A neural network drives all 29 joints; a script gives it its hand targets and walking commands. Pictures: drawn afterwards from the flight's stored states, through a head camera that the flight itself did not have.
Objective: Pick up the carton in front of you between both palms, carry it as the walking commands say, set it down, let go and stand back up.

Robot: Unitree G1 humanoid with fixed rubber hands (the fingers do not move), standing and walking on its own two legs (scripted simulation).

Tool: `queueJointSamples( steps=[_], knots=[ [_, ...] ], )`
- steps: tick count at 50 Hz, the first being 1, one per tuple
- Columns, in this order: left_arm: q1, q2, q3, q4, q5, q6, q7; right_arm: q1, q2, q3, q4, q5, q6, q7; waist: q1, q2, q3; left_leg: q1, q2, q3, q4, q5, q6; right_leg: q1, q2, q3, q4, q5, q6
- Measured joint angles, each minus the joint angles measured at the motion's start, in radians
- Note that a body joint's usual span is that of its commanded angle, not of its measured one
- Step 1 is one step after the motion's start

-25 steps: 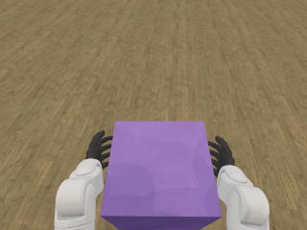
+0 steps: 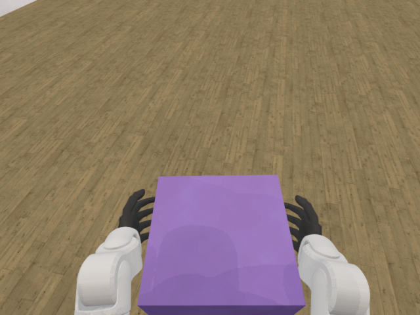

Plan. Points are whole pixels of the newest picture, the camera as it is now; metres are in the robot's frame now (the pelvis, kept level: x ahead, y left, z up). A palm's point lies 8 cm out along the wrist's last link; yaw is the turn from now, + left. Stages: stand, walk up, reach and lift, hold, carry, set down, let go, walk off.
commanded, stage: carry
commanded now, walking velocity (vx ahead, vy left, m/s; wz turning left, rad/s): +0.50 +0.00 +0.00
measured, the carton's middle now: (219, 258) +0.22 +0.00 +0.00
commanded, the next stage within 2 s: none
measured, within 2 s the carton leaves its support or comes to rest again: neither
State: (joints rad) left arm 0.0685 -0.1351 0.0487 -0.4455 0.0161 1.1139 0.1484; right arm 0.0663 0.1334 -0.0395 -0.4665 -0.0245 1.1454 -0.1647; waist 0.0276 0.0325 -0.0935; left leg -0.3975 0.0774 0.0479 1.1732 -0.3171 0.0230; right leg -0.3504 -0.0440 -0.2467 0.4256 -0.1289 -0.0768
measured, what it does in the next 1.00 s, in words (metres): walks ahead: left foot, then right foot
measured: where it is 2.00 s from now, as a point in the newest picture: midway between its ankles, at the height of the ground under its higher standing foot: (215, 305)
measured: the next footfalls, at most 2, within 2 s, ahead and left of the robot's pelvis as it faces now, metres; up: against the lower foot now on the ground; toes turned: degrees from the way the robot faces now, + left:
left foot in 0.34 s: +0.39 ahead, +0.11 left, +0.00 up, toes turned -9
right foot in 0.56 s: +0.30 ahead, -0.10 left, +0.00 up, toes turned -2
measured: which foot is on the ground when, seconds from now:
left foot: up 0.00-0.32, down 0.34-1.00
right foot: down 0.00-0.36, up 0.38-0.54, down 0.56-1.00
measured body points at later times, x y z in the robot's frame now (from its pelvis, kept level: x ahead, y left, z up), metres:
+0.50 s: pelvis +0.27 +0.04 +0.00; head +0.28 +0.05 +0.45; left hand +0.53 +0.18 +0.07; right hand +0.50 -0.13 +0.08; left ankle +0.35 +0.12 -0.74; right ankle +0.19 -0.08 -0.72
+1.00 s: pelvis +0.35 +0.01 +0.00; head +0.33 +0.02 +0.44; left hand +0.62 +0.16 +0.05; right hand +0.60 -0.15 +0.05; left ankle +0.35 +0.12 -0.74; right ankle +0.27 -0.09 -0.74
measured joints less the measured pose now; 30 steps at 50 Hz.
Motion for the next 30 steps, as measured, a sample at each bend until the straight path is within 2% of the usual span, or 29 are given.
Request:
queueJointSamples(
  steps=[4, 8, 13, 16, 17, 18, 19, 21, 23, 26, 29, 30],
  knots=[
    [0.032, -0.003, 0.000, -0.006, 0.006, -0.028, -0.011, 0.026, 0.002, 0.019, -0.001, -0.014, -0.026, 0.010, 0.006, -0.018, -0.022, -0.135, 0.031, 0.026, -0.175, 0.093, -0.016, 0.120, 0.004, 0.016, -0.118, -0.011, 0.010],
    [0.040, -0.003, -0.006, -0.022, 0.005, -0.034, -0.017, 0.038, 0.002, 0.023, -0.020, -0.016, -0.034, 0.013, -0.007, -0.022, -0.044, -0.191, 0.049, 0.050, -0.386, 0.185, -0.038, 0.232, 0.005, 0.029, -0.198, -0.041, 0.028],
    [0.029, -0.001, -0.017, -0.078, 0.000, -0.016, -0.012, 0.038, 0.001, 0.019, -0.084, -0.005, -0.020, 0.007, -0.025, -0.016, -0.041, -0.172, 0.027, 0.099, -0.586, 0.278, -0.042, 0.335, -0.001, 0.036, -0.183, -0.141, 0.069],
    [0.021, -0.001, -0.018, -0.114, -0.005, 0.003, -0.003, 0.024, 0.001, 0.014, -0.112, 0.008, -0.003, 0.002, -0.023, -0.021, -0.031, -0.085, -0.005, 0.151, -0.717, 0.369, -0.038, 0.369, -0.013, 0.048, -0.083, -0.252, 0.102],
    [0.017, 0.000, -0.015, -0.124, -0.007, 0.010, 0.001, 0.016, 0.001, 0.014, -0.114, 0.012, 0.002, 0.001, -0.021, -0.022, -0.031, -0.045, -0.010, 0.166, -0.747, 0.363, -0.014, 0.366, -0.018, 0.056, -0.022, -0.301, 0.114],
    [0.002, 0.003, -0.003, -0.119, -0.010, 0.019, 0.005, 0.003, 0.000, 0.018, -0.096, 0.014, -0.001, -0.002, -0.025, -0.050, -0.030, -0.040, -0.026, 0.180, -0.729, 0.294, 0.024, 0.333, -0.044, 0.065, 0.067, -0.332, 0.123],
    [-0.017, 0.004, 0.010, -0.110, -0.013, 0.030, 0.008, -0.014, -0.002, 0.020, -0.074, 0.014, -0.002, -0.004, -0.027, -0.075, -0.019, -0.045, -0.037, 0.189, -0.700, 0.247, 0.048, 0.285, -0.059, 0.092, 0.177, -0.353, 0.124],
    [-0.034, 0.006, 0.019, -0.099, -0.013, 0.045, 0.015, -0.032, -0.003, 0.015, -0.049, 0.019, 0.000, -0.004, -0.025, -0.088, 0.008, -0.034, -0.034, 0.196, -0.690, 0.214, 0.061, 0.189, -0.043, 0.145, 0.337, -0.417, 0.115],
    [-0.034, 0.005, 0.012, -0.096, -0.010, 0.049, 0.014, -0.024, -0.001, 0.008, -0.050, 0.025, -0.001, -0.003, -0.025, -0.085, 0.025, -0.002, -0.030, 0.196, -0.728, 0.220, 0.054, 0.133, -0.025, 0.161, 0.330, -0.440, 0.100],
    [-0.027, 0.004, -0.002, -0.106, -0.004, 0.041, 0.010, -0.003, 0.001, 0.005, -0.073, 0.025, -0.011, -0.002, -0.033, -0.072, 0.035, 0.042, -0.029, 0.195, -0.777, 0.220, 0.047, 0.092, -0.015, 0.155, 0.187, -0.365, 0.087],
    [-0.017, 0.003, -0.013, -0.118, 0.004, 0.036, 0.004, 0.016, 0.002, 0.007, -0.094, 0.022, -0.017, 0.000, -0.042, -0.073, 0.021, 0.071, -0.038, 0.195, -0.764, 0.186, 0.038, 0.102, -0.030, 0.139, 0.055, -0.142, 0.089],
    [-0.011, 0.002, -0.016, -0.116, 0.007, 0.035, 0.002, 0.020, 0.002, 0.006, -0.095, 0.021, -0.014, 0.001, -0.045, -0.070, 0.008, 0.078, -0.039, 0.192, -0.753, 0.169, 0.034, 0.115, -0.033, 0.136, 0.052, -0.121, 0.095]
  ],
)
